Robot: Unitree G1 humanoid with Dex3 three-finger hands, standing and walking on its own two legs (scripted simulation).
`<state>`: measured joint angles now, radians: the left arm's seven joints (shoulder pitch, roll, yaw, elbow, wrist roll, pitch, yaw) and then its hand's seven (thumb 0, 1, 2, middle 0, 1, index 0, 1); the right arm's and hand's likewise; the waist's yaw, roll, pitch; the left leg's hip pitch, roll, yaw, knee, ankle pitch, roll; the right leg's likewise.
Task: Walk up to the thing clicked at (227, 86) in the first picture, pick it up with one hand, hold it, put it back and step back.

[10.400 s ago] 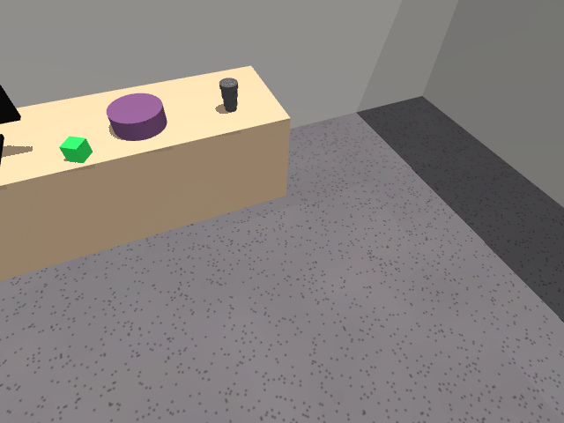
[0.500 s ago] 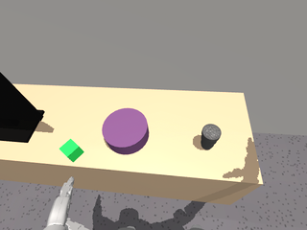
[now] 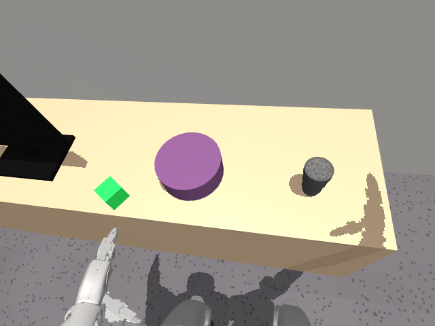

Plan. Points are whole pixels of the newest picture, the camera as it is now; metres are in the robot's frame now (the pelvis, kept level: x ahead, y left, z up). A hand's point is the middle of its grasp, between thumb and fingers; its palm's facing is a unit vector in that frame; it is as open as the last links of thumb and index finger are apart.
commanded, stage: approach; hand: right
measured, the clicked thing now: (314, 179) +0.50 -0.16 -0.20
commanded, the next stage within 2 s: close in in 0.26 s
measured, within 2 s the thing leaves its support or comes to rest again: neither
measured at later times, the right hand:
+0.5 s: hand (355, 195) +0.45 -0.25 -0.16, palm faces +0.12 +0.99 +0.07, open 17.7 cm
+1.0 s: hand (324, 187) +0.46 -0.18 -0.17, palm faces +0.12 +0.99 +0.04, open 17.7 cm
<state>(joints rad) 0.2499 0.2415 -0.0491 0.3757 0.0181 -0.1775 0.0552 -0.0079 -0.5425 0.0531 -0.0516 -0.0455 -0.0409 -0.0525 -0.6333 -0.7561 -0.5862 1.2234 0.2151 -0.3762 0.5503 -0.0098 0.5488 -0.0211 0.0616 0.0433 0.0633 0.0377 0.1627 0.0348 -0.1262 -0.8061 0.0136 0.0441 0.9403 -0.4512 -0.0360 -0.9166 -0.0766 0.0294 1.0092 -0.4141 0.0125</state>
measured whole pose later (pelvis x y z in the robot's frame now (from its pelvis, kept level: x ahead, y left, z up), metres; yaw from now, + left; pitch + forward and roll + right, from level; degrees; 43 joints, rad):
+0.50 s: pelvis -0.04 +0.00 -0.12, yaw +5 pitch +29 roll +8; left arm 0.39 0.27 0.04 -0.14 0.11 -0.18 -0.04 -0.01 -0.54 0.05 -0.06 -0.05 -0.05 -0.05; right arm -0.64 -0.67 -0.70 1.18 0.09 -0.62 0.35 -0.01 0.59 -0.01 0.06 0.04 0.06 0.04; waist 0.33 0.06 -0.14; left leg -1.39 -0.03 0.06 1.46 -0.59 -0.04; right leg -1.52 -0.11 0.09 1.55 -0.56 0.02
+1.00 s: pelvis -0.04 +0.00 -0.13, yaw +5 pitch +30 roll +7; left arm 0.44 0.29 0.13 -0.29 0.09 -0.07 -0.07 -0.01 -0.53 0.04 -0.06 -0.05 -0.06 -0.05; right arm -0.64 -0.49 -0.58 1.05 0.01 -0.58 0.11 -0.01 0.60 -0.02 0.05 0.05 0.05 0.04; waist 0.32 0.01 -0.17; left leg -1.43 -0.03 0.06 1.53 -0.63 -0.03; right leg -1.55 -0.11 0.10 1.60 -0.59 0.02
